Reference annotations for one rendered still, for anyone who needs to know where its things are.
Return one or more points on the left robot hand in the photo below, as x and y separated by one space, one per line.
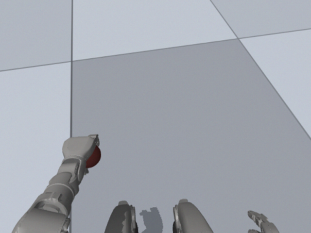
82 146

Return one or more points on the left robot arm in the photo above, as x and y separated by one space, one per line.
50 211

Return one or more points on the ball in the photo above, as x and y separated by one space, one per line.
94 158

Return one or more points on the right robot hand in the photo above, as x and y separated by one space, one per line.
262 221

